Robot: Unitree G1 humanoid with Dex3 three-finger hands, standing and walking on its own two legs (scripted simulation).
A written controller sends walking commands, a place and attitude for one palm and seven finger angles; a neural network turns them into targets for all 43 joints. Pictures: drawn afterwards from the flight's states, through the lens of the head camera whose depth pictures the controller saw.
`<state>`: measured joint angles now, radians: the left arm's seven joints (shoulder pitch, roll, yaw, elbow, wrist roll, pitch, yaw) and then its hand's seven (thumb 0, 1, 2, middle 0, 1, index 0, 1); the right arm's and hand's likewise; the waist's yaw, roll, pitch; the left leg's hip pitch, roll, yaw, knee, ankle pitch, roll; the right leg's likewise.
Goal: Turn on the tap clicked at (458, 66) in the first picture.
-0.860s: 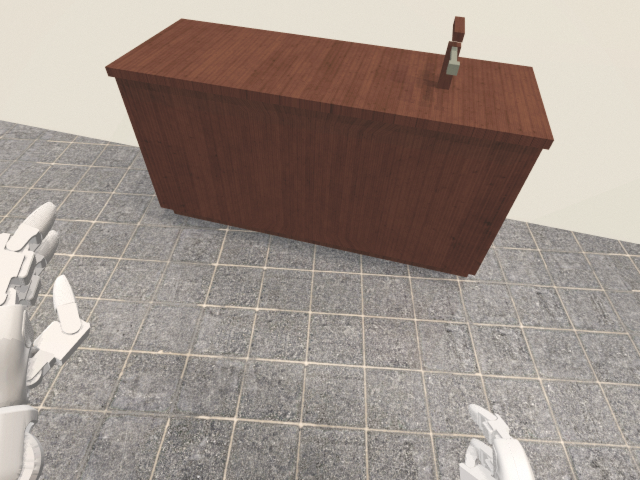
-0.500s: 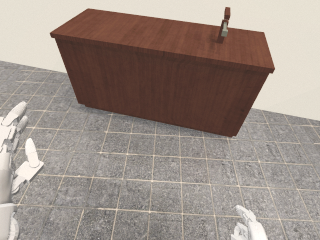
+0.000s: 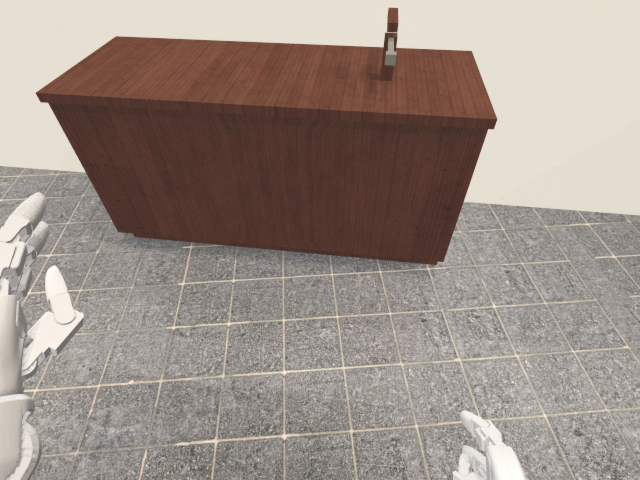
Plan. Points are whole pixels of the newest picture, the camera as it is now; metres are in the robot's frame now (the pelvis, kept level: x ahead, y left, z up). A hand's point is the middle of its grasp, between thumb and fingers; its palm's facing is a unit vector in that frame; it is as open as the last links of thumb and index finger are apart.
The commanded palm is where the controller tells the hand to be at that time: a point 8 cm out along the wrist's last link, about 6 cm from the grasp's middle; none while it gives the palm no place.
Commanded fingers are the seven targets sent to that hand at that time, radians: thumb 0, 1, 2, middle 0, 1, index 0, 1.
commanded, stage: walk to a spot facing it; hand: left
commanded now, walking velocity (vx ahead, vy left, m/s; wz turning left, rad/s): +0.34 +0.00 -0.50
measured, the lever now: (390, 58) +1.11 -0.08 +0.07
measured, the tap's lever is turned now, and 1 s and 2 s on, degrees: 0 0 0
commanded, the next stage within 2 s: take the last steps up to it in 0.78 s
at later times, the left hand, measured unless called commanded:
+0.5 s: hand (178, 192) +0.38 +0.21 +0.18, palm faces +0.27 -0.88 -0.40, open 7.4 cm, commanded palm +0.35 +0.25 +0.20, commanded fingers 0.00 0.90 0.90 -0.20 -0.30 -0.20 -0.30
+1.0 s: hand (345, 130) +0.56 +0.02 +0.17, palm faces -0.04 -0.85 -0.53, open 7.4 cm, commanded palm +0.51 +0.10 +0.20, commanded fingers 0.00 0.90 0.90 -0.20 -0.30 -0.20 -0.30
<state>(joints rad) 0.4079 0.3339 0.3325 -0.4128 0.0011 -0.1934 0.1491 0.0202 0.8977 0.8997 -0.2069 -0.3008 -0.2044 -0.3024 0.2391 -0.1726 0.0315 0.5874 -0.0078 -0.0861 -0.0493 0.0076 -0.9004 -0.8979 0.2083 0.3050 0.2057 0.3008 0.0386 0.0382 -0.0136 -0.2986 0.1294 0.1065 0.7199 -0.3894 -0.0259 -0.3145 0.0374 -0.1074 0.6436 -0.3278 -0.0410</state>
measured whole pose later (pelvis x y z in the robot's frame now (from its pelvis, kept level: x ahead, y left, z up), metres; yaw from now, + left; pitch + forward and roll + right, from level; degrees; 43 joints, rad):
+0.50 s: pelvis +0.14 +0.01 +0.00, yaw -11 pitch +1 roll +2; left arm 0.49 0.39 0.39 -0.51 -0.03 -0.24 0.15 0.02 0.89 0.90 -0.21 -0.30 -0.21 -0.30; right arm 0.25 -0.21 -0.01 0.59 0.00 -0.04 -0.06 0.01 -0.91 -0.90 0.20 0.30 0.20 0.30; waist 0.02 -0.07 0.00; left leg -0.35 0.05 0.20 0.58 -0.21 0.03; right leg -0.21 0.05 0.07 0.75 -0.49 -0.04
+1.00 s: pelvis +0.24 -0.08 -0.01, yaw -26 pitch +0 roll +0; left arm 0.40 0.40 0.40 -0.55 0.01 -0.24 0.13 0.02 0.89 0.90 -0.21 -0.30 -0.21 -0.30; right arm 0.15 -0.21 -0.02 0.62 0.01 -0.06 -0.02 0.01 -0.90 -0.90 0.21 0.30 0.20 0.30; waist 0.00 0.03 0.17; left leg -0.40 0.19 0.09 1.25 -0.54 -0.04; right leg -0.44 0.00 -0.17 0.70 -0.26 -0.10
